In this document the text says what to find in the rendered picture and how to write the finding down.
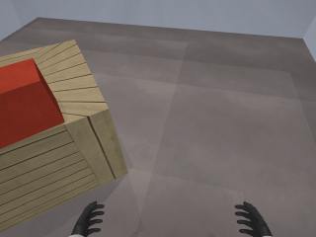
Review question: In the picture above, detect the pedestal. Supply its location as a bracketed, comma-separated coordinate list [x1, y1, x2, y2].
[0, 39, 128, 234]

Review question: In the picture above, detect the carton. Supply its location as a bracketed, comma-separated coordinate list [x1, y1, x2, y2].
[0, 58, 65, 149]

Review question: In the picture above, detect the robot left hand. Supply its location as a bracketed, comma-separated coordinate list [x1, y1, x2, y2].
[71, 201, 105, 237]

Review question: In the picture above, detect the robot right hand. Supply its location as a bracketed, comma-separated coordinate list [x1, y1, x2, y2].
[234, 201, 273, 237]

